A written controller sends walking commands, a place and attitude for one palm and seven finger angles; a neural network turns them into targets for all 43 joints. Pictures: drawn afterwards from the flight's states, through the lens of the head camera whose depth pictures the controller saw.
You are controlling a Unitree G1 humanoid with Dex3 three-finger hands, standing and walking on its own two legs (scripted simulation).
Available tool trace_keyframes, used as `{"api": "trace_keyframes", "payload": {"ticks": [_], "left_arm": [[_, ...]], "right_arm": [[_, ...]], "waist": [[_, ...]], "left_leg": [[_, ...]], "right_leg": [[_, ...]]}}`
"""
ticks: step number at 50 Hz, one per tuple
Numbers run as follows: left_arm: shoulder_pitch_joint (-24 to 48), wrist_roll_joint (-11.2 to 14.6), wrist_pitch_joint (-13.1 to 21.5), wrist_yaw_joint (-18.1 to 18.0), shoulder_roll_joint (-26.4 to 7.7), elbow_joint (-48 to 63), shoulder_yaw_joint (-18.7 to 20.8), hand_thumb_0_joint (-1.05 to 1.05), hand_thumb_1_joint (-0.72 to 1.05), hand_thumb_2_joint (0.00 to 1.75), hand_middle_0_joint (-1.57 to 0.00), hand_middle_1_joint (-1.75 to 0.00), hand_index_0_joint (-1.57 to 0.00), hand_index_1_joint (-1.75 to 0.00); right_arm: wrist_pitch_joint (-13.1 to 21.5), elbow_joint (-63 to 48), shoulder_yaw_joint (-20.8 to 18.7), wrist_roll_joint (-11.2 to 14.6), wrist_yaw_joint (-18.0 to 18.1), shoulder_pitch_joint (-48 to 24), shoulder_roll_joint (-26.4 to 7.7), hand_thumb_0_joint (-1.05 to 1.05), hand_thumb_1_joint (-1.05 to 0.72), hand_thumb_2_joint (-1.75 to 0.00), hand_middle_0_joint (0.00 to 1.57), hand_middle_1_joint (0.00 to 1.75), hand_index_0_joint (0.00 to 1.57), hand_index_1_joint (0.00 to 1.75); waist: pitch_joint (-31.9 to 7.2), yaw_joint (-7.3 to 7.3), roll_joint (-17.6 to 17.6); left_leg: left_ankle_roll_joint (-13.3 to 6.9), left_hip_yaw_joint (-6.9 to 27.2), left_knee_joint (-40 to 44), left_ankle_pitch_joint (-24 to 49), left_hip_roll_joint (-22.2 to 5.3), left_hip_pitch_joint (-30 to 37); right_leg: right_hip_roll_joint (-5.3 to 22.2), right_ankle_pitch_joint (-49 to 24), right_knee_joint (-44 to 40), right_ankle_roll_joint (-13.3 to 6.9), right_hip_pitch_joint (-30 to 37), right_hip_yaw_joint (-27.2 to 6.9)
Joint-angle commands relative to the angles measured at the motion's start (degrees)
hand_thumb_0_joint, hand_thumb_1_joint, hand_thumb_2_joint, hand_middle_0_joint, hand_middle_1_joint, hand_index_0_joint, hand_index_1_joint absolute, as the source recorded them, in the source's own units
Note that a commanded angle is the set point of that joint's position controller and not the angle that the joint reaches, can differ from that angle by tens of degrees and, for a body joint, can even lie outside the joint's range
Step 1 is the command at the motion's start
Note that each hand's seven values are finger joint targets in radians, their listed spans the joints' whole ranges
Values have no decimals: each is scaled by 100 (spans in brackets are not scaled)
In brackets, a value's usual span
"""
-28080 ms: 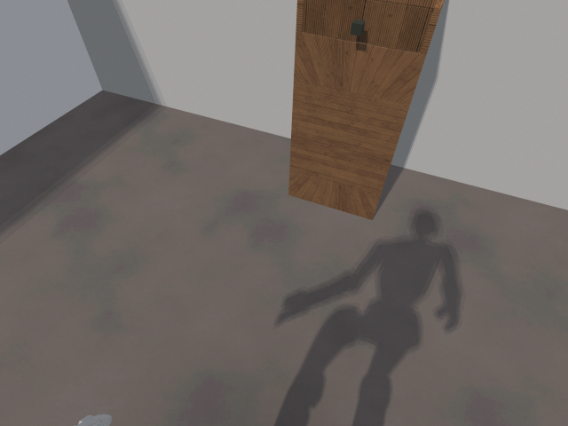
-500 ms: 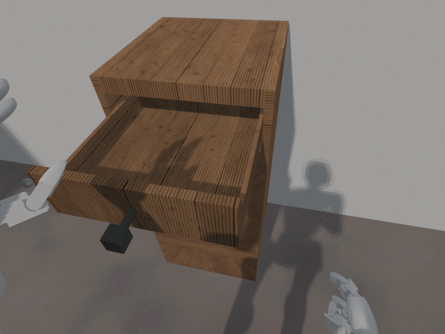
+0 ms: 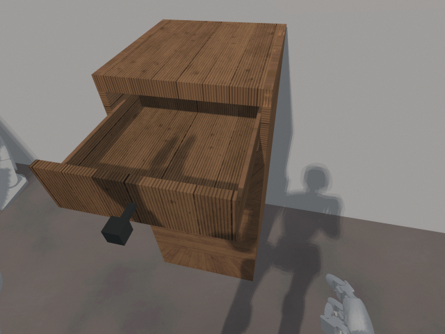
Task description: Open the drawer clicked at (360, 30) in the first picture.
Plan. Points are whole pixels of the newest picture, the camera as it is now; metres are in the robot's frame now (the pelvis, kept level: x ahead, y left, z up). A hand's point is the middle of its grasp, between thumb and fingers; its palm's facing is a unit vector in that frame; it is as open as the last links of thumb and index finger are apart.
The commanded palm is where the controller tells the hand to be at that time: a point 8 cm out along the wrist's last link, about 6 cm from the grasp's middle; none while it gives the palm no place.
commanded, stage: step back with the hand held close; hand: left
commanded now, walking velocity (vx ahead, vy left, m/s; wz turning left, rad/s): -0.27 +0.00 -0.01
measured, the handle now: (123, 221) +0.27 +0.21 +0.09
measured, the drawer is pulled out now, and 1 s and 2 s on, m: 0.27 0.27 0.27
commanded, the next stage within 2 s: stop stepping back and stand still in 1.08 s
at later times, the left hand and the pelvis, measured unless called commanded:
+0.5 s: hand out of the picture +0.14 +0.24 +0.28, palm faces +0.57 -0.69 -0.44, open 7.4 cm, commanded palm +0.07 +0.29 +0.28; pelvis -0.06 +0.01 -0.02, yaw +0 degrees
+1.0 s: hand out of the picture +0.06 +0.25 +0.26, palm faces +0.55 -0.69 -0.48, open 7.5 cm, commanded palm -0.02 +0.30 +0.28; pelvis -0.13 +0.02 -0.02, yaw +4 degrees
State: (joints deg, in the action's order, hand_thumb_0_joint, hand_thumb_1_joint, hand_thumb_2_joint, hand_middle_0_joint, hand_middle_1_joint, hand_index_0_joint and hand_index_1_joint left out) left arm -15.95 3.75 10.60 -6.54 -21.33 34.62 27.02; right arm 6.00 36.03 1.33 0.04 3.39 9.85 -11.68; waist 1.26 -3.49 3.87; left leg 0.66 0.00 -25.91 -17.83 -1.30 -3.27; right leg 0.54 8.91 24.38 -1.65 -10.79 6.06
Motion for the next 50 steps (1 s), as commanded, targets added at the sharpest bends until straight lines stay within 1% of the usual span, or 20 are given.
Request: {"api": "trace_keyframes", "payload": {"ticks": [1, 3, 6, 8, 12, 17, 23, 29, 31, 34, 36, 38, 39, 41, 42, 43, 46, 48, 49, 50], "left_arm": [[518, -85, 449, -133, -1480, 1098, 837, 0, 90, 90, -20, -30, -20, -30], [37, -87, 487, -201, -1472, 1242, 877, 0, 90, 90, -20, -30, -20, -30], [-376, -95, 566, -315, -1715, 1619, 1231, 0, 90, 90, -20, -30, -20, -30], [-424, -109, 609, -343, -1648, 1817, 1237, 0, 90, 90, -20, -30, -20, -30], [-515, -134, 649, -371, -1794, 1887, 1472, 0, 90, 90, -20, -30, -20, -30], [-311, -138, 683, -382, -1846, 1677, 1553, 0, 90, 90, -20, -30, -20, -30], [88, -176, 710, -419, -1804, 1434, 1455, 0, 90, 90, -20, -30, -20, -30], [168, -199, 726, -501, -1792, 1540, 1361, 0, 90, 90, -20, -30, -20, -30], [154, -207, 750, -544, -1887, 1640, 1489, 0, 90, 90, -20, -30, -20, -30], [185, -272, 764, -594, -1503, 1732, 1378, 0, 90, 90, -20, -30, -20, -30], [239, -287, 747, -620, -1728, 1745, 1544, 0, 90, 90, -20, -30, -20, -30], [76, -267, 775, -482, -1647, 1509, 1532, 0, 90, 90, -20, -30, -20, -30], [151, -264, 793, -411, -1631, 1613, 1425, 0, 90, 90, -20, -30, -20, -30], [216, -237, 791, -338, -1918, 1315, 1537, 0, 90, 90, -20, -30, -20, -30], [397, -180, 778, -315, -1840, 1430, 1329, 0, 90, 90, -20, -30, -20, -30], [359, -197, 734, -309, -1890, 1571, 1387, 0, 90, 90, -20, -30, -20, -30], [-371, -215, 694, -295, -1952, 1637, 1653, 0, 90, 90, -20, -30, -20, -30], [-517, -165, 741, -300, -1881, 1900, 1608, 0, 90, 90, -20, -30, -20, -30], [-414, -136, 792, -308, -1912, 2115, 1613, 0, 90, 90, -20, -30, -20, -30], [-404, -123, 880, -322, -1966, 2311, 1708, 0, 90, 90, -20, -30, -20, -30]], "right_arm": [[60, -1039, -255, 77, 23, -635, -669, 0, -90, -90, 20, 30, 20, 30], [33, -1047, -268, 90, 29, -498, -652, 0, -90, -90, 20, 30, 20, 30], [18, -1153, -348, 78, 77, -488, -746, 0, -90, -90, 20, 30, 20, 30], [23, -1259, -389, 52, 86, -455, -774, 0, -90, -90, 20, 30, 20, 30], [69, -1292, -482, 43, 90, -343, -801, 0, -90, -90, 20, 30, 20, 30], [113, -1238, -504, 55, 85, -251, -825, 0, -90, -90, 20, 30, 20, 30], [125, -1222, -458, 58, 96, -250, -826, 0, -90, -90, 20, 30, 20, 30], [105, -1149, -434, 39, 141, -198, -811, 0, -90, -90, 20, 30, 20, 30], [123, -1152, -438, -11, 185, -221, -857, 0, -90, -90, 20, 30, 20, 30], [225, -1204, -493, -156, 240, -236, -811, 0, -90, -90, 20, 30, 20, 30], [308, -1063, -587, -284, 250, -122, -715, 0, -90, -90, 20, 30, 20, 30], [391, -1026, -568, -143, 84, -146, -721, 0, -90, -90, 20, 30, 20, 30], [397, -1033, -536, -64, 18, -243, -712, 0, -90, -90, 20, 30, 20, 30], [358, -980, -516, -25, -45, -251, -690, 0, -90, -90, 20, 30, 20, 30], [308, -892, -520, 36, -70, -326, -639, 0, -90, -90, 20, 30, 20, 30], [305, -896, -576, 104, -62, -429, -604, 0, -90, -90, 20, 30, 20, 30], [272, -1028, -435, 71, -16, -516, -467, 0, -90, -90, 20, 30, 20, 30], [237, -968, -414, 28, 25, -367, -487, 0, -90, -90, 20, 30, 20, 30], [267, -932, -493, -5, 43, -332, -622, 0, -90, -90, 20, 30, 20, 30], [331, -987, -588, -31, 45, -395, -800, 0, -90, -90, 20, 30, 20, 30]], "waist": [[-278, 285, -700], [-792, 332, -526], [-1139, 300, 103], [-1125, 310, 145], [-1230, 324, 120], [-1057, 367, -75], [-635, 403, -329], [-758, 431, -574], [-748, 426, -123], [-600, 440, 1052], [-722, 433, 775], [-900, 352, 715], [-976, 376, 315], [-669, 482, -930], [-873, 472, -1249], [-1176, 372, -1466], [-1280, 349, -1075], [-1261, 449, -862], [-1215, 457, -516], [-1206, 330, 313]], "left_leg": [[-279, 131, -391, 333, 7, -942], [-263, 172, -369, 467, -74, -941], [-250, 381, 19, 1180, -302, -1202], [-247, 688, 291, 1500, -517, -1815], [-160, 623, 89, 1981, -573, -2042], [-222, 545, -45, 926, -534, -2363], [-362, 533, -217, -1025, -348, -2803], [-317, 340, -925, -1217, -172, -1938], [-392, 597, -351, -1191, -355, -2101], [-724, 1487, 1013, -1215, -1237, -3958], [-817, 1505, 626, 529, -1369, -3488], [-648, 1025, -95, 1478, -1132, -2818], [-469, 835, -491, 1412, -939, -2813], [3, 126, -1703, -9, -48, -2486], [76, 93, -2485, -591, 41, -2282], [54, 185, -2954, -797, -18, -2170], [64, -9, -1895, -630, -184, -1737], [36, -182, -633, 181, -128, -1287], [-84, 68, 63, 803, -381, -1175], [-397, 914, 378, 1656, -1172, -1359]], "right_leg": [[1054, 546, -1074, -96, -481, -1107], [1170, 353, -792, -136, -289, -947], [846, -449, -82, -13, 74, -682], [561, -908, 466, 75, 488, -532], [579, -1619, 918, 47, 594, -543], [707, -1055, 869, 11, 311, -774], [883, 1062, 181, -38, -392, -1219], [1170, 2300, -537, -125, -1445, -1215], [912, 1985, -99, -66, -1289, -980], [-85, 1105, 2370, 146, 95, -434], [-246, 1428, 2866, 146, -262, -611], [11, 907, 1820, 84, -237, -709], [304, -56, 1131, 0, 40, -928], [1655, -1091, -403, -596, -792, -2544], [2100, -1843, -578, -826, -691, -2545], [2152, -2208, -461, -905, -514, -2440], [1750, -3135, 147, -685, -462, -1582], [1375, -2473, 337, -345, -636, -1314], [1053, -1917, 653, -104, -727, -1160], [453, -1038, 1197, 172, -853, -874]]}}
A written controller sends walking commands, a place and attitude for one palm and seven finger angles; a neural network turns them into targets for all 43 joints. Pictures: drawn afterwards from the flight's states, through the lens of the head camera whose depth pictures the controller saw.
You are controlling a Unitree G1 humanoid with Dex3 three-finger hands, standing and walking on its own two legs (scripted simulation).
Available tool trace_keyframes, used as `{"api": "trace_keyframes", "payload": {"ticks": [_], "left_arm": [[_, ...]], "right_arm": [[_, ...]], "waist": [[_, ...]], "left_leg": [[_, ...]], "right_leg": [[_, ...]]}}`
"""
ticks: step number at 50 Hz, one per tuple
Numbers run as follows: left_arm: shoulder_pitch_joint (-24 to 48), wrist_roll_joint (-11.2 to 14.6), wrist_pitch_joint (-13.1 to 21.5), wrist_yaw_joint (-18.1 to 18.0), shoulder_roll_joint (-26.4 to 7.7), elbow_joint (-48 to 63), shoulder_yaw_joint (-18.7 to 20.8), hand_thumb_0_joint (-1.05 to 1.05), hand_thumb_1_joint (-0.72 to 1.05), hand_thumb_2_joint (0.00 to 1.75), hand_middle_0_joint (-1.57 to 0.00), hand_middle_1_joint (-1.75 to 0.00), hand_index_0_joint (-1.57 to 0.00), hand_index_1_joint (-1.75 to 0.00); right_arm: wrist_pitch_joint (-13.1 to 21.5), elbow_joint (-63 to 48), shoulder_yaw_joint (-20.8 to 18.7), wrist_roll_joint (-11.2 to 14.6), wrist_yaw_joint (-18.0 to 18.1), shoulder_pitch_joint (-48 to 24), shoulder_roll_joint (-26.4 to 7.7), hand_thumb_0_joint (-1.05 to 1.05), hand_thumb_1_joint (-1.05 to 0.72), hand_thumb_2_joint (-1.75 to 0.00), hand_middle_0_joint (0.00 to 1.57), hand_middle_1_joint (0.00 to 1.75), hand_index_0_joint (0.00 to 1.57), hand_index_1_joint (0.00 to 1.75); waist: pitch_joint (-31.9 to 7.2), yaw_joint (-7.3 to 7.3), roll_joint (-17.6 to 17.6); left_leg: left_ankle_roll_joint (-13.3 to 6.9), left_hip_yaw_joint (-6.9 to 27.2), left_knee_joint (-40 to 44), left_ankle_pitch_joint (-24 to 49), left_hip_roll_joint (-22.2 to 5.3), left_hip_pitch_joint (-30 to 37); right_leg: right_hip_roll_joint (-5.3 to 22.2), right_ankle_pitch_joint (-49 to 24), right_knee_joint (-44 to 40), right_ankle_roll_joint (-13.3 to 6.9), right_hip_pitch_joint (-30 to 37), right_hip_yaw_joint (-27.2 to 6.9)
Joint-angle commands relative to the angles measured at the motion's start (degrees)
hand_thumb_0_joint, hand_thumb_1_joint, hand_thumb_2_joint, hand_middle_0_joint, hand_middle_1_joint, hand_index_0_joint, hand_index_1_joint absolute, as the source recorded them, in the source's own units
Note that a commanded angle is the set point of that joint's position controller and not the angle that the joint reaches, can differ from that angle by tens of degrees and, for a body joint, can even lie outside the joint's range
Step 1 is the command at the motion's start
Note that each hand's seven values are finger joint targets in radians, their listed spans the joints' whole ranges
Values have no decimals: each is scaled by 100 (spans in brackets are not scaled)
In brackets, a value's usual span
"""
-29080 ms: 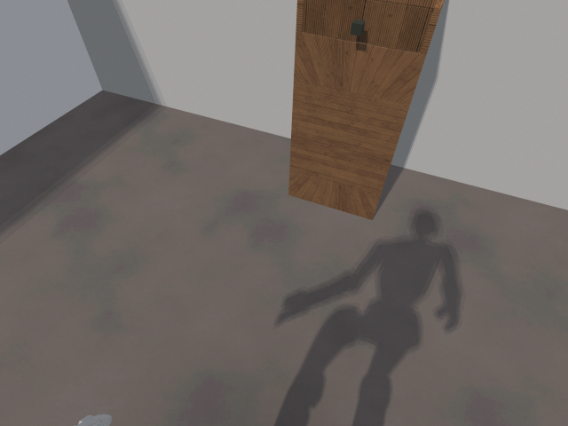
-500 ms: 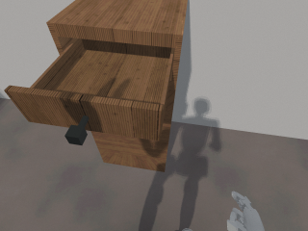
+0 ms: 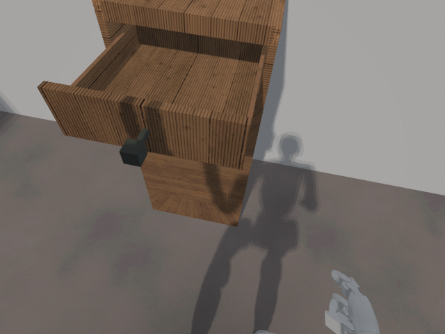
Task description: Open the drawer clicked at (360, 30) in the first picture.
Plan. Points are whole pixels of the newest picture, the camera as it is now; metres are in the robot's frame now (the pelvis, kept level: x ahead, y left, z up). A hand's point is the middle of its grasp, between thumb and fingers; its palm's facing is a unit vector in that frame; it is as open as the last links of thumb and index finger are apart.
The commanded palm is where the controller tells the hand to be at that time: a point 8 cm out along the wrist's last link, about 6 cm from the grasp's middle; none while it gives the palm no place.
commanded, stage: step back with the hand held close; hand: left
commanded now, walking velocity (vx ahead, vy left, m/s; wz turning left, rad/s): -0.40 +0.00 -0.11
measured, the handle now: (138, 145) +0.41 +0.17 +0.10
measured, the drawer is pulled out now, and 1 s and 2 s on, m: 0.27 0.27 0.27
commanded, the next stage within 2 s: stop stepping back and stand still in 0.08 s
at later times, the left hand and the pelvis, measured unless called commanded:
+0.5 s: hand out of the picture +0.07 +0.22 +0.30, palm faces +0.51 -0.74 -0.43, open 7.4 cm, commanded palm +0.01 +0.27 +0.29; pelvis -0.13 +0.00 +0.01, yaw -2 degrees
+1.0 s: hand out of the picture +0.06 +0.25 +0.29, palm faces +0.55 -0.75 -0.37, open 7.4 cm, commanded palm none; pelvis -0.15 +0.01 +0.01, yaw -1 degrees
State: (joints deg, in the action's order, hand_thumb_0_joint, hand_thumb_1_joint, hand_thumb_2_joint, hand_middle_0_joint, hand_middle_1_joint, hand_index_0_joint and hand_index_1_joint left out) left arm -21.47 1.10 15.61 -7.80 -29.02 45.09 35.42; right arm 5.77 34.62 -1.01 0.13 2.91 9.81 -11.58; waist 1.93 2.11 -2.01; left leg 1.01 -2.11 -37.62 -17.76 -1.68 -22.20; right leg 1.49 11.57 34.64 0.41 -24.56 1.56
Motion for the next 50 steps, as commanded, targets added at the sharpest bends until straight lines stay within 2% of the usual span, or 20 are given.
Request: {"api": "trace_keyframes", "payload": {"ticks": [1, 2, 3, 7, 12, 13, 15, 16, 17, 18, 23, 26, 28, 33, 38, 42, 46, 48, 49, 50], "left_arm": [[194, 171, 440, -194, -1183, 1342, 870, 0, 90, 90, -20, -30, -20, -30], [196, 219, 509, -200, -1237, 1351, 1036, 0, 90, 90, -20, -30, -20, -30], [435, 213, 519, -213, -1152, 1369, 987, 0, 90, 90, -20, -30, -20, -30], [691, 201, 318, -169, -678, 860, 476, 0, 90, 90, -20, -30, -20, -30], [771, 298, 111, -120, -817, 844, 384, 0, 90, 90, -20, -30, -20, -30], [653, 321, 83, -100, -976, 818, 494, 0, 90, 90, -20, -30, -20, -30], [648, 339, 48, -109, -1485, 826, 773, 0, 90, 90, -20, -30, -20, -30], [809, 320, 139, -206, -1845, 716, 1131, 0, 90, 90, -20, -30, -20, -30], [574, 331, 58, -189, -1316, 485, 761, 0, 90, 90, -20, -30, -20, -30], [412, 328, 4, -192, -1145, 491, 749, 0, 90, 90, -20, -30, -20, -30], [372, 188, 23, -231, -913, -29, 402, 0, 90, 90, -20, -30, -20, -30], [520, 176, 99, -212, -952, 232, 306, 0, 90, 90, -20, -30, -20, -30], [485, 102, 202, -230, -1051, 506, 441, 0, 90, 90, -20, -30, -20, -30], [377, 56, 248, -300, -982, 743, 402, 0, 90, 90, -20, -30, -20, -30], [455, 145, 177, -303, -1041, 410, 484, 0, 90, 90, -20, -30, -20, -30], [669, 168, 126, -255, -930, 13, 335, 0, 90, 90, -20, -30, -20, -30], [1095, 90, 216, -213, -808, 154, 177, 0, 90, 90, -20, -30, -20, -30], [874, 73, 234, -205, -809, 101, 191, 0, 90, 90, -20, -30, -20, -30], [-225, -296, -939, 629, 979, -4866, -2684, 0, 90, 90, -20, -30, -20, -30], [-360, -309, -1592, 740, 1370, -5070, -2765, 0, 90, 90, -20, -30, -20, -30]], "right_arm": [[413, -878, -399, -47, 94, -483, -848, 0, -90, -90, 20, 30, 20, 30], [496, -840, -388, -164, 84, -343, -727, 0, -90, -90, 20, 30, 20, 30], [569, -722, -425, -226, 71, -225, -701, 0, -90, -90, 20, 30, 20, 30], [692, -508, -462, -21, -106, -240, -699, 0, -90, -90, 20, 30, 20, 30], [527, -875, -284, 62, -143, -461, -724, 0, -90, -90, 20, 30, 20, 30], [442, -962, -241, 73, -130, -458, -706, 0, -90, -90, 20, 30, 20, 30], [223, -921, -161, 97, -113, -463, -568, 0, -90, -90, 20, 30, 20, 30], [224, -871, -26, -49, -108, -471, -673, 0, -90, -90, 20, 30, 20, 30], [246, -760, -64, 131, -61, -292, -500, 0, -90, -90, 20, 30, 20, 30], [247, -809, -143, 139, -5, -322, -618, 0, -90, -90, 20, 30, 20, 30], [234, -677, -150, -5, 179, -296, -756, 0, -90, -90, 20, 30, 20, 30], [350, -857, -271, 56, 216, -298, -979, 0, -90, -90, 20, 30, 20, 30], [357, -762, -175, -29, 167, -206, -840, 0, -90, -90, 20, 30, 20, 30], [507, -729, -169, -51, 120, -266, -812, 0, -90, -90, 20, 30, 20, 30], [324, -607, -197, -16, 51, -200, -708, 0, -90, -90, 20, 30, 20, 30], [274, -624, -154, 19, 114, -240, -720, 0, -90, -90, 20, 30, 20, 30], [346, -730, -73, 7, 152, -349, -706, 0, -90, -90, 20, 30, 20, 30], [415, -703, -70, -30, 119, -290, -664, 0, -90, -90, 20, 30, 20, 30], [659, 825, -476, 94, -230, -47, -1809, 0, -90, -90, 20, 30, 20, 30], [206, 876, -415, 45, -231, 224, -1150, 0, -90, -90, 20, 30, 20, 30]], "waist": [[-1276, -221, 1644], [-1412, -139, 2139], [-1284, -91, 1930], [-1315, -92, 1534], [-1066, -156, 1779], [-1009, -163, 1317], [-677, -182, -968], [-664, -160, -283], [-1074, -141, -1049], [-982, -84, -1075], [-376, -41, -120], [-528, -117, 463], [-690, -98, 1609], [-655, -108, 1159], [-435, -49, -270], [-328, -35, 288], [-174, -81, 1532], [-485, -134, 1105], [-515, 230, 971], [-950, 89, 1038]], "left_leg": [[-635, 1386, 1732, 2320, -1742, 324], [-825, 1619, 2000, 2603, -2018, 141], [-984, 1630, 1913, 3026, -2123, 141], [-804, 852, 1402, 3900, -1684, 1204], [-444, 567, 2176, -524, -1169, -42], [-261, 368, 1819, -1127, -857, -392], [145, -26, -1422, -518, 108, -457], [122, 197, -1858, -368, -26, -657], [52, 342, -2006, -285, 29, -677], [26, 329, -1828, -106, -54, -586], [-214, -34, 1074, -145, -82, 707], [-558, 777, 1604, 333, -671, 578], [-587, 1520, 2225, -272, -999, 497], [-466, 899, 1958, -1056, -776, -338], [-155, -9, -302, -311, -98, -173], [-308, 313, 997, -24, -311, 578], [-623, 1889, 2510, -1322, -1201, 310], [-641, 1632, 2194, -153, -1211, 447], [-681, 1342, 775, 2210, -930, 732], [-664, 994, 930, 3472, -944, 1034]], "right_leg": [[-38, 6, 963, 59, 513, -154], [-256, 1606, 2137, 34, 226, -158], [-396, 1994, 3057, 7, -51, -344], [-363, 1726, 2302, 77, -228, -95], [-350, 1657, -99, -98, 1495, 509], [-126, 1445, -912, -262, 1873, 325], [1921, 2074, -2778, -1129, 522, -2302], [2154, 161, -2593, -1251, 501, -2002], [1742, -39, -2131, -951, 1063, -1510], [1509, -167, -1896, -817, 1084, -1162], [1073, 1598, -1748, -532, 480, -677], [318, 410, -632, -241, 1096, -264], [-67, 900, 186, -71, 803, 333], [39, 859, -615, -231, 1614, 60], [1415, 1792, -2010, -979, 879, -1794], [718, 1070, -1227, -530, 650, -707], [-132, 997, 165, -104, 541, 174], [-56, 684, -27, -85, 850, 102], [70, -14, 887, 55, -29, -29], [87, 903, 903, 80, -2, -167]]}}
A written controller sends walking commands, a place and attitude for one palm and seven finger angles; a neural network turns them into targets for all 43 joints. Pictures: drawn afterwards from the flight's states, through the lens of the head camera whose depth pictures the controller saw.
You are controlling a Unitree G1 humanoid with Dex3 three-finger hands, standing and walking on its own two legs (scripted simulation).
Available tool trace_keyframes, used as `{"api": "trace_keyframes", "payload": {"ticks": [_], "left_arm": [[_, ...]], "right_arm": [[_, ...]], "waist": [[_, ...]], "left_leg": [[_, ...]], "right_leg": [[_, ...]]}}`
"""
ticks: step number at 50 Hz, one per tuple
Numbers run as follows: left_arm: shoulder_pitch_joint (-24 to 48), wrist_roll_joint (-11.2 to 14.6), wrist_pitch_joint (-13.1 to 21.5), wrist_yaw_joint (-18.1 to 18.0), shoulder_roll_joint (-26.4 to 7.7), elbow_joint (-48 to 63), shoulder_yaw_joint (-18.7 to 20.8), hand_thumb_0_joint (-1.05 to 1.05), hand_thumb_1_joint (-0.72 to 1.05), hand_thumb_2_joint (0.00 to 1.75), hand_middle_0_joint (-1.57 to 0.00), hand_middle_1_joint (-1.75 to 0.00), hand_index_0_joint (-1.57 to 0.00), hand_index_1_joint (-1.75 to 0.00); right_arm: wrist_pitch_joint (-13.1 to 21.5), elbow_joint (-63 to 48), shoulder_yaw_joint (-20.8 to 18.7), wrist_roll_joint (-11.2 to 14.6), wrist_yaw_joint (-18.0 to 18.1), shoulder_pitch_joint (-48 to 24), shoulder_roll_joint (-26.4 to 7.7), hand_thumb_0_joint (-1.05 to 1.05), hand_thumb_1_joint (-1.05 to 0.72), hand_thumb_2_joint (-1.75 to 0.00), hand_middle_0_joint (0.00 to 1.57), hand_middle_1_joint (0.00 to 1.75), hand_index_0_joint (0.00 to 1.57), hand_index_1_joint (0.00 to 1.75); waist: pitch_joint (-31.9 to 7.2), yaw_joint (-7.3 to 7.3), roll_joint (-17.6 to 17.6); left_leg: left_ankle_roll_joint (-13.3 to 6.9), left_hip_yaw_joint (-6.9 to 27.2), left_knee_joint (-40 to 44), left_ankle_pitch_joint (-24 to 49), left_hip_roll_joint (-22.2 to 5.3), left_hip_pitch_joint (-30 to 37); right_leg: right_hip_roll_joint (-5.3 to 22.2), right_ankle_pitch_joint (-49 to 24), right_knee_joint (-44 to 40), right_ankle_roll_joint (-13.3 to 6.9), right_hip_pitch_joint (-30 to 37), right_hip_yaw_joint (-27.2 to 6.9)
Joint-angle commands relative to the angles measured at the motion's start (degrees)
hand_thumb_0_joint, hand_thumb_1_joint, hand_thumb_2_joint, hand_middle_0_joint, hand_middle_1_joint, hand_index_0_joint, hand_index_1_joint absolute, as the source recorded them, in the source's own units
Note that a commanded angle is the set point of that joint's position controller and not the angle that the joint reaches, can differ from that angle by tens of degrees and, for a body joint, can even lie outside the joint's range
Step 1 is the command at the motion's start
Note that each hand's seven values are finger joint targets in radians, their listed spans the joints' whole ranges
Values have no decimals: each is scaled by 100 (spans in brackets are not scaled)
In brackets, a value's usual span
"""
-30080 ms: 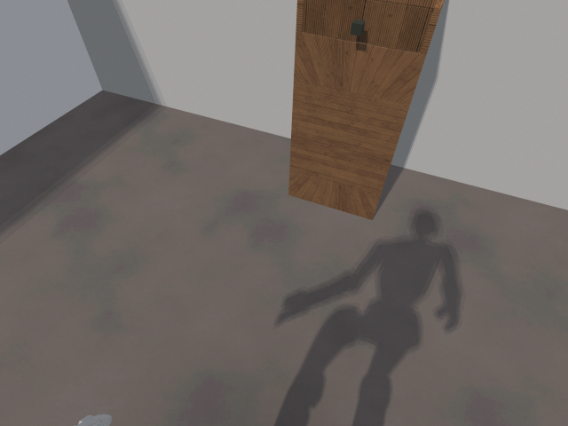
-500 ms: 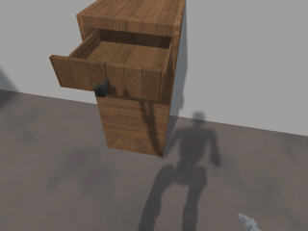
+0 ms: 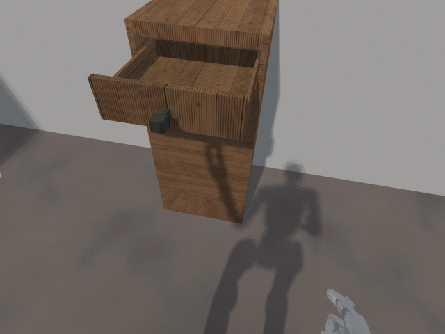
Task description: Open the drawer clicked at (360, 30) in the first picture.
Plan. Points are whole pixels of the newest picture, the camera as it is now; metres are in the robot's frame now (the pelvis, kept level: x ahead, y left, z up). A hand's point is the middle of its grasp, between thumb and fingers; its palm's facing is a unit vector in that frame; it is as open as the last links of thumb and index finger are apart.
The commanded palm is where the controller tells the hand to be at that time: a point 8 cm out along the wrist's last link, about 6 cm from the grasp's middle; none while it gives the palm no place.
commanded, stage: let the arm hang, fingers relaxed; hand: left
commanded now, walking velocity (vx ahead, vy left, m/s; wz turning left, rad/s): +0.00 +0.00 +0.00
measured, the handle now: (161, 119) +0.56 +0.18 +0.10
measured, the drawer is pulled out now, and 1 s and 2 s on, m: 0.27 0.27 0.27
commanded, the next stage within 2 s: look to check the result in 1.08 s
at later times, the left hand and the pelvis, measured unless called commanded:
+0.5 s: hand out of the picture -0.06 +0.19 -0.16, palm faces +0.04 -0.96 -0.26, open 7.1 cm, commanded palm none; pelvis -0.01 -0.02 +0.01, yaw +2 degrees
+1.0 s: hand out of the picture +0.01 +0.15 -0.16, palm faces +0.03 -0.98 -0.21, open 7.3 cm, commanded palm none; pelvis -0.01 -0.02 +0.01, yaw +1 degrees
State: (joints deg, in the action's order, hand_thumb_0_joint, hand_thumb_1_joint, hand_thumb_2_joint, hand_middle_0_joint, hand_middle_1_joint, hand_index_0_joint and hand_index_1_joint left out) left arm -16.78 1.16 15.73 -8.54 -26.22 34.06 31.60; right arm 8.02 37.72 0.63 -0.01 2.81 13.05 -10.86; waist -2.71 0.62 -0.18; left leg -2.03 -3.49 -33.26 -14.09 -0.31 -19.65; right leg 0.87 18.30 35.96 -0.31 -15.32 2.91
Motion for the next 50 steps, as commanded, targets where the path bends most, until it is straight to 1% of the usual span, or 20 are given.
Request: {"api": "trace_keyframes", "payload": {"ticks": [1, 2, 3, 4, 5, 6, 7, 8, 10, 11, 12, 13, 14, 15, 18, 25, 29, 37, 47, 50], "left_arm": [[-692, -314, -1722, 804, 1358, -4064, -2567, 0, 90, 90, -20, -30, -20, -30], [-535, -320, -1752, 797, 1314, -4200, -2622, 0, 90, 90, -20, -30, -20, -30], [-483, -323, -1729, 802, 1158, -4490, -2613, 0, 90, 90, -20, -30, -20, -30], [-566, -330, -1709, 799, 997, -4912, -2608, 0, 90, 90, -20, -30, -20, -30], [-502, -365, -1673, 794, 712, -5320, -2605, 0, 90, 90, -20, -30, -20, -30], [-134, -342, -1656, 809, 397, -5786, -2623, 0, 90, 90, -20, -30, -20, -30], [-2, -313, -1653, 799, 336, -6148, -2683, 0, 90, 90, -20, -30, -20, -30], [127, -288, -1634, 775, 361, -6576, -2746, 0, 90, 90, -20, -30, -20, -30], [283, -247, -1578, 740, 372, -7319, -2834, 0, 90, 90, -20, -30, -20, -30], [356, -214, -1571, 716, 369, -7615, -2863, 0, 90, 90, -20, -30, -20, -30], [286, -176, -1576, 709, 540, -7929, -2900, 0, 90, 90, -20, -30, -20, -30], [59, -206, -1587, 696, 846, -8111, -2774, 0, 90, 90, -20, -30, -20, -30], [-86, -193, -1605, 699, 885, -8291, -2756, 0, 90, 90, -20, -30, -20, -30], [-145, -174, -1606, 712, 858, -8472, -2791, 0, 90, 90, -20, -30, -20, -30], [-198, -165, -1584, 726, 893, -8902, -2884, 0, 90, 90, -20, -30, -20, -30], [-235, -141, -1568, 682, 826, -9521, -2996, 0, 90, 90, -20, -30, -20, -30], [-263, -150, -1586, 659, 841, -9663, -3013, 0, 90, 90, -20, -30, -20, -30], [-307, -173, -1596, 623, 997, -9699, -3006, 0, 90, 90, -20, -30, -20, -30], [-155, -167, -1558, 615, 1063, -9630, -2960, 0, 90, 90, -20, -30, -20, -30], [-104, -160, -1550, 624, 1036, -9630, -2949, 0, 90, 90, -20, -30, -20, -30]], "right_arm": [[-134, 603, -516, -50, -174, -44, -1081, 0, -90, -90, 20, 30, 20, 30], [-253, 536, -437, -104, -138, -33, -1037, 0, -90, -90, 20, 30, 20, 30], [-352, 500, -357, -132, -131, -135, -1039, 0, -90, -90, 20, 30, 20, 30], [-424, 522, -290, -119, -144, -290, -1020, 0, -90, -90, 20, 30, 20, 30], [-479, 542, -260, -60, -161, -354, -831, 0, -90, -90, 20, 30, 20, 30], [-570, 627, -251, -52, -227, -243, -758, 0, -90, -90, 20, 30, 20, 30], [-700, 673, -260, -143, -232, -295, -697, 0, -90, -90, 20, 30, 20, 30], [-787, 762, -271, -180, -232, -366, -718, 0, -90, -90, 20, 30, 20, 30], [-829, 1031, -255, -148, -221, -124, -670, 0, -90, -90, 20, 30, 20, 30], [-833, 1181, -221, -126, -208, 5, -627, 0, -90, -90, 20, 30, 20, 30], [-825, 1354, -170, -124, -184, 67, -573, 0, -90, -90, 20, 30, 20, 30], [-812, 1433, -211, -167, -154, 32, -540, 0, -90, -90, 20, 30, 20, 30], [-819, 1482, -218, -179, -141, 32, -536, 0, -90, -90, 20, 30, 20, 30], [-827, 1576, -212, -160, -131, 99, -525, 0, -90, -90, 20, 30, 20, 30], [-831, 1824, -233, -117, -106, 375, -549, 0, -90, -90, 20, 30, 20, 30], [-890, 2294, -219, -76, -94, 670, -517, 0, -90, -90, 20, 30, 20, 30], [-929, 2429, -220, -90, -108, 737, -468, 0, -90, -90, 20, 30, 20, 30], [-930, 2510, -229, -110, -122, 695, -289, 0, -90, -90, 20, 30, 20, 30], [-863, 2506, -229, -111, -93, 634, -211, 0, -90, -90, 20, 30, 20, 30], [-855, 2507, -236, -108, -86, 607, -240, 0, -90, -90, 20, 30, 20, 30]], "waist": [[-660, 160, 555], [-665, 129, 222], [-572, -34, -261], [-472, -218, -809], [-308, -198, -1689], [190, 53, -1647], [529, 29, -1660], [686, 35, -1538], [435, 131, -474], [368, 168, 63], [342, 139, 421], [310, 33, 1031], [307, -38, 1454], [203, -57, 1357], [-11, -44, 574], [580, 24, 114], [791, 47, 21], [1045, 26, -31], [851, 7, 267], [771, 9, 185]], "left_leg": [[-510, 1297, 498, 3603, -1307, 994], [-676, 1579, 562, 3590, -1438, 883], [-669, 1577, 506, 3423, -1413, 536], [-413, 1207, 265, 2837, -1103, 34], [-45, 682, -101, 1421, -495, -340], [140, 421, -173, 67, -155, -264], [167, 253, -372, -481, 11, -226], [169, 267, -461, -665, 4, -206], [199, 308, -97, -135, -100, 248], [191, 359, 298, 716, -220, 623], [158, 514, 622, 1102, -375, 811], [76, 749, 827, 1013, -505, 721], [4, 867, 1004, 768, -569, 588], [-23, 927, 1154, 566, -605, 533], [-34, 919, 1244, 511, -614, 744], [35, 699, 1321, 436, -555, 913], [47, 689, 1397, 114, -520, 883], [54, 689, 1462, -70, -504, 758], [79, 678, 1379, 522, -533, 768], [83, 679, 1376, 593, -532, 817]], "right_leg": [[18, 782, 955, 138, -1028, -293], [22, 1008, 913, 154, -910, -341], [56, 652, 424, 127, -434, -365], [165, -585, -244, 62, 292, -404], [689, -1717, -938, -103, 570, -1012], [1277, -1587, -1417, -384, 7, -1391], [1228, -1897, -1502, -530, -156, -1498], [1178, -2207, -1492, -605, -133, -1421], [1035, -2601, -1310, -624, 145, -1291], [849, -2257, -1241, -523, 83, -1101], [608, -1524, -1270, -381, 23, -912], [434, -960, -1318, -320, 116, -809], [361, -685, -1314, -299, 283, -702], [312, -620, -1326, -280, 483, -626], [343, -746, -1538, -286, 689, -603], [433, -397, -1922, -313, 305, -642], [412, 116, -2019, -305, 87, -704], [382, 307, -1977, -267, -124, -726], [406, -435, -1810, -274, 211, -698], [424, -509, -1828, -276, 291, -695]]}}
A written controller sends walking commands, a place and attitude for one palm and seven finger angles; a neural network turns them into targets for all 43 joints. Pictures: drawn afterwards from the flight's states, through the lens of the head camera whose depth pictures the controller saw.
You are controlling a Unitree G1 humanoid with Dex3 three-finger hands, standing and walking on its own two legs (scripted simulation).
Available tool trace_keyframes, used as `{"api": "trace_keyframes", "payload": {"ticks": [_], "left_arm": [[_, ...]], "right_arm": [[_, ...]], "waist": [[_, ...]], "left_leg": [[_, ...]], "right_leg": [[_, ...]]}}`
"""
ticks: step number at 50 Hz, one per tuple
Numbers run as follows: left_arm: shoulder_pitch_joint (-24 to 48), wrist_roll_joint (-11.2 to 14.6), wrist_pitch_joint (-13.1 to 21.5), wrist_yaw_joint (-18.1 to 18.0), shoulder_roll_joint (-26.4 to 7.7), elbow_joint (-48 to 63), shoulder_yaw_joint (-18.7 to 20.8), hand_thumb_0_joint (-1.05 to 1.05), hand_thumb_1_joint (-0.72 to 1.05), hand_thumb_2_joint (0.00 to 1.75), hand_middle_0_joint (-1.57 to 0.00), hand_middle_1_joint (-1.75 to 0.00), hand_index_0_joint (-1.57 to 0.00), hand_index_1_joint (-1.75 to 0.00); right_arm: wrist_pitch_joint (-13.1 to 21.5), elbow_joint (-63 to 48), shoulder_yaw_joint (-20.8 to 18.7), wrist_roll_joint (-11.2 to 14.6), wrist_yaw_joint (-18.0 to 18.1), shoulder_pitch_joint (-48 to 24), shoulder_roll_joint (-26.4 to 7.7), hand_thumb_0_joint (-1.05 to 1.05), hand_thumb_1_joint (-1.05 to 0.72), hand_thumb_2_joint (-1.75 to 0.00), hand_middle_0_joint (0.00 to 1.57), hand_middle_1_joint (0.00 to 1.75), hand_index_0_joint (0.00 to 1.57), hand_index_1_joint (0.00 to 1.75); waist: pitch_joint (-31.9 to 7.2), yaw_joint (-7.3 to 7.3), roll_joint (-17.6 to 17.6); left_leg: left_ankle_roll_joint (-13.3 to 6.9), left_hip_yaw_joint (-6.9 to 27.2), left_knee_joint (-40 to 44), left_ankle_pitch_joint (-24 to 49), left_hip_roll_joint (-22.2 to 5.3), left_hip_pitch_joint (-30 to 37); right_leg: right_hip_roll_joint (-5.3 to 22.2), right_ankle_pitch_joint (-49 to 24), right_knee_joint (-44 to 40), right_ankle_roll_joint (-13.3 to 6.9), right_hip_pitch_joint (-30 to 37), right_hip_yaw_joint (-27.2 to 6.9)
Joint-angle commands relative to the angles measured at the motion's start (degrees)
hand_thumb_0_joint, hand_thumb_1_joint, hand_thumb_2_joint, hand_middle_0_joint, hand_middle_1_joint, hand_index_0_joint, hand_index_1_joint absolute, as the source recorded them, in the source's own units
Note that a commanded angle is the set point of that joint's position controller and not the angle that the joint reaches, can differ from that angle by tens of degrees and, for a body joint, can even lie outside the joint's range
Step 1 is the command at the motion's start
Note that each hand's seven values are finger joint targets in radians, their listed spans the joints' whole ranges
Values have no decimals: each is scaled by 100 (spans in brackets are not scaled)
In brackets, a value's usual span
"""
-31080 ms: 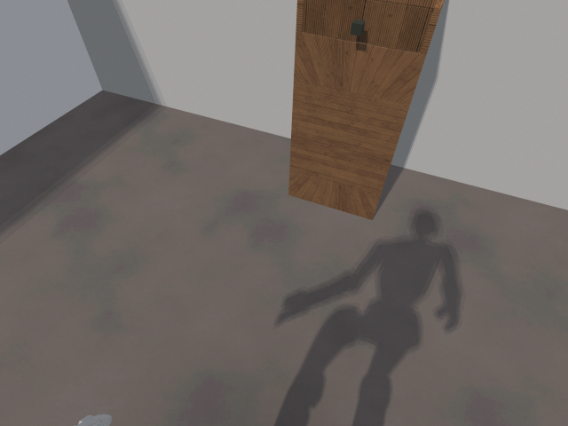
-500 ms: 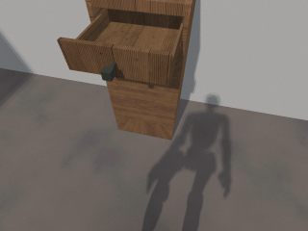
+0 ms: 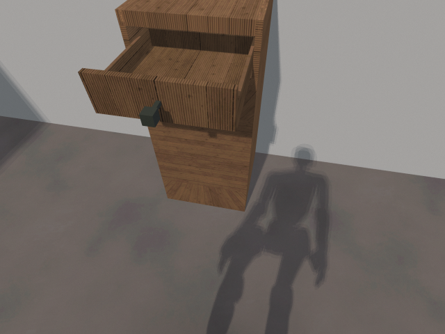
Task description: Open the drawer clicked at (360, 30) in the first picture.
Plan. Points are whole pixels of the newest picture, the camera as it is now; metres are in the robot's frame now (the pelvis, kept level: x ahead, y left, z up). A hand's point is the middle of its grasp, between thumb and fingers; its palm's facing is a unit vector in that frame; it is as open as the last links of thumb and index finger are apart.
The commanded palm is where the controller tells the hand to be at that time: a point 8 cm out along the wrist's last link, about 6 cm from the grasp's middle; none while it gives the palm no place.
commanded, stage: let the arm hang, fingers relaxed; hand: left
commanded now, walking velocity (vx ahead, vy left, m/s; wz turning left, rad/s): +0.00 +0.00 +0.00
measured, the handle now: (152, 112) +0.57 +0.19 +0.08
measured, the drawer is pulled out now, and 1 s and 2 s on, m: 0.27 0.27 0.27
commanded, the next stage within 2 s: look to check the result in 0.08 s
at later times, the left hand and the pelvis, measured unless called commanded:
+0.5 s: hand out of the picture +0.03 +0.19 -0.17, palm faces +0.00 -0.97 -0.24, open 7.4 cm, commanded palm none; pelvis +0.01 -0.01 +0.00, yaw +0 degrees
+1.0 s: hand out of the picture +0.08 +0.22 -0.16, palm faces -0.02 -0.95 -0.30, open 7.4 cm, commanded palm none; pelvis +0.02 -0.01 +0.00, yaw +0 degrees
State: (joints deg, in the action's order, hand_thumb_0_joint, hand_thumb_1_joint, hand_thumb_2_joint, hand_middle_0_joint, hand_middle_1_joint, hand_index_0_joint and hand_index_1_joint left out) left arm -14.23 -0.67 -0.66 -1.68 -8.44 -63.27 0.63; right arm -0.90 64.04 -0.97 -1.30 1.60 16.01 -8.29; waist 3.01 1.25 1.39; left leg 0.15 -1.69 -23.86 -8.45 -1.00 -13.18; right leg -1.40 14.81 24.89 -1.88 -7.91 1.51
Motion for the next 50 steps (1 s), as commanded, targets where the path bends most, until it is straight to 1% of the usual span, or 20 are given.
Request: {"api": "trace_keyframes", "payload": {"ticks": [1, 3, 5, 6, 9, 10, 11, 13, 20, 21, 22, 23, 30, 31, 33, 37, 41, 42, 45, 50], "left_arm": [[-367, 15, 98, -65, -765, 114, 161, 0, 90, 90, -20, -30, -20, -30], [-327, 22, 100, -64, -750, 117, 152, 0, 90, 90, -20, -30, -20, -30], [-304, 25, 100, -58, -789, 117, 158, 0, 90, 90, -20, -30, -20, -30], [-306, 20, 110, -67, -817, 129, 168, 0, 90, 90, -20, -30, -20, -30], [-258, 22, 108, -62, -828, 113, 162, 0, 90, 90, -20, -30, -20, -30], [-255, 25, 108, -60, -843, 114, 164, 0, 90, 90, -20, -30, -20, -30], [-252, 21, 121, -64, -888, 126, 171, 0, 90, 90, -20, -30, -20, -30], [-209, 22, 114, -61, -902, 119, 171, 0, 90, 90, -20, -30, -20, -30], [-108, 19, 136, -50, -1026, 123, 184, 0, 90, 90, -20, -30, -20, -30], [-106, 16, 149, -54, -1052, 132, 190, 0, 90, 90, -20, -30, -20, -30], [-70, 18, 147, -55, -1055, 125, 186, 0, 90, 90, -20, -30, -20, -30], [-35, 16, 147, -51, -1073, 130, 192, 0, 90, 90, -20, -30, -20, -30], [153, 16, 160, -33, -1245, 169, 214, 0, 90, 90, -20, -30, -20, -30], [161, 12, 169, -35, -1277, 175, 220, 0, 90, 90, -20, -30, -20, -30], [260, 13, 161, -28, -1318, 177, 217, 0, 90, 90, -20, -30, -20, -30], [343, 14, 176, -14, -1436, 199, 228, 0, 90, 90, -20, -30, -20, -30], [452, 11, 202, -6, -1574, 247, 257, 0, 90, 90, -20, -30, -20, -30], [477, 14, 202, -6, -1592, 233, 250, 0, 90, 90, -20, -30, -20, -30], [547, 18, 208, -1, -1657, 247, 253, 0, 90, 90, -20, -30, -20, -30], [638, 21, 213, 4, -1766, 269, 255, 0, 90, 90, -20, -30, -20, -30]], "right_arm": [[35, -151, -92, 30, 34, 304, -527, 0, -90, -90, 20, 30, 20, 30], [30, -128, -87, 23, 36, 326, -516, 0, -90, -90, 20, 30, 20, 30], [33, -120, -86, 23, 35, 293, -555, 0, -90, -90, 20, 30, 20, 30], [31, -136, -108, 33, 38, 251, -581, 0, -90, -90, 20, 30, 20, 30], [31, -127, -109, 29, 38, 226, -608, 0, -90, -90, 20, 30, 20, 30], [31, -124, -109, 31, 38, 216, -635, 0, -90, -90, 20, 30, 20, 30], [33, -145, -133, 40, 40, 163, -686, 0, -90, -90, 20, 30, 20, 30], [28, -128, -126, 34, 39, 147, -681, 0, -90, -90, 20, 30, 20, 30], [47, -153, -140, 38, 37, -49, -836, 0, -90, -90, 20, 30, 20, 30], [51, -174, -154, 47, 41, -106, -883, 0, -90, -90, 20, 30, 20, 30], [50, -173, -149, 42, 41, -107, -892, 0, -90, -90, 20, 30, 20, 30], [55, -170, -151, 36, 41, -137, -911, 0, -90, -90, 20, 30, 20, 30], [70, -184, -148, 36, 31, -345, -1091, 0, -90, -90, 20, 30, 20, 30], [70, -209, -166, 43, 30, -416, -1139, 0, -90, -90, 20, 30, 20, 30], [64, -193, -160, 34, 24, -454, -1164, 0, -90, -90, 20, 30, 20, 30], [81, -211, -163, 33, 14, -578, -1288, 0, -90, -90, 20, 30, 20, 30], [91, -240, -187, 44, 10, -667, -1441, 0, -90, -90, 20, 30, 20, 30], [94, -230, -187, 38, 8, -697, -1456, 0, -90, -90, 20, 30, 20, 30], [100, -223, -187, 36, 5, -743, -1523, 0, -90, -90, 20, 30, 20, 30], [97, -234, -192, 42, 1, -842, -1642, 0, -90, -90, 20, 30, 20, 30]], "waist": [[206, -68, -15], [170, -40, -90], [122, -39, 51], [139, -52, -51], [119, -35, -73], [92, -29, -14], [116, -43, -90], [130, -27, -90], [-12, -30, -12], [-10, -37, -130], [-39, -24, -126], [-52, -25, -35], [-107, -37, -44], [-67, -55, -120], [-7, -32, -55], [-114, -48, -29], [-180, -57, -178], [-240, -52, -101], [-316, -46, -98], [-265, -40, -145]], "left_leg": [[-142, 490, 407, 88, -463, 200], [-132, 483, 388, 99, -458, 244], [-131, 482, 406, 113, -464, 291], [-137, 484, 379, 161, -475, 327], [-132, 475, 392, 181, -485, 350], [-125, 473, 396, 161, -488, 369], [-133, 480, 388, 171, -498, 406], [-128, 467, 391, 142, -499, 387], [-130, 468, 387, 335, -524, 495], [-136, 469, 369, 379, -533, 539], [-136, 471, 374, 363, -545, 552], [-131, 455, 380, 433, -546, 554], [-117, 489, 443, 532, -567, 583], [-125, 488, 432, 531, -568, 621], [-112, 503, 494, 451, -579, 590], [-121, 517, 516, 479, -590, 674], [-120, 529, 530, 583, -593, 718], [-122, 515, 509, 628, -599, 752], [-106, 509, 524, 751, -606, 774], [-103, 515, 560, 745, -623, 803]], "right_leg": [[649, -177, -743, -124, -471, -553], [663, -171, -777, -125, -442, -560], [669, -190, -776, -130, -427, -573], [650, -245, -776, -137, -447, -572], [667, -308, -781, -125, -418, -569], [666, -278, -787, -125, -402, -567], [644, -280, -799, -130, -446, -588], [671, -262, -829, -126, -423, -583], [689, -633, -802, -119, -294, -618], [677, -709, -804, -122, -319, -642], [701, -688, -822, -117, -286, -606], [706, -801, -811, -114, -246, -621], [726, -989, -843, -108, -107, -619], [721, -989, -861, -108, -163, -623], [727, -867, -907, -101, -168, -623], [748, -876, -946, -104, -104, -642], [745, -1039, -970, -98, -21, -646], [778, -1116, -973, -95, 14, -655], [791, -1340, -947, -96, 126, -653], [802, -1380, -1004, -85, 132, -672]]}}
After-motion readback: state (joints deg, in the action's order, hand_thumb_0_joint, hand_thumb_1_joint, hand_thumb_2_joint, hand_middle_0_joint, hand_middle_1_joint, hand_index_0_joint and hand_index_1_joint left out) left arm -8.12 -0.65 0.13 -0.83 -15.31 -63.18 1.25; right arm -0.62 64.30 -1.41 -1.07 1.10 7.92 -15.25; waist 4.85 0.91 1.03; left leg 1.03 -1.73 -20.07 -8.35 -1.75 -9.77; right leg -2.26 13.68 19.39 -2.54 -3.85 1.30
